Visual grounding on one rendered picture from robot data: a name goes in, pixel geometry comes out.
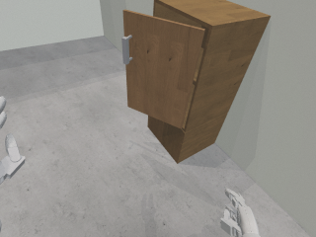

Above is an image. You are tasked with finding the cupboard door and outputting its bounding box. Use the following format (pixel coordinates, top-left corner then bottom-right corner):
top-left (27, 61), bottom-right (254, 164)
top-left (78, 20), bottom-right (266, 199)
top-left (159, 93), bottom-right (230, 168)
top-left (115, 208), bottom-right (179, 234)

top-left (122, 9), bottom-right (205, 129)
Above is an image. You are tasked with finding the handle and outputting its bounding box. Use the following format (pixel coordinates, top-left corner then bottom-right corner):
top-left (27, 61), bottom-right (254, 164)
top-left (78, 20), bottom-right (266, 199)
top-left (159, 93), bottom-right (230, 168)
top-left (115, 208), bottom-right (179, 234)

top-left (121, 35), bottom-right (133, 65)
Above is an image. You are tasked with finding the robot right hand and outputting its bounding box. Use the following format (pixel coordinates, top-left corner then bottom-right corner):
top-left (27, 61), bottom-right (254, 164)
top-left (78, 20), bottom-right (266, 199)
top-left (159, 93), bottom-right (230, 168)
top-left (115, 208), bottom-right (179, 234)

top-left (220, 188), bottom-right (260, 237)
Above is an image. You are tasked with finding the robot left hand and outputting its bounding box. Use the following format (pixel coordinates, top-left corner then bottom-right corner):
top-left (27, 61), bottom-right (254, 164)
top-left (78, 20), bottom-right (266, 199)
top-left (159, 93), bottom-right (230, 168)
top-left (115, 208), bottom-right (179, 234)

top-left (0, 96), bottom-right (26, 185)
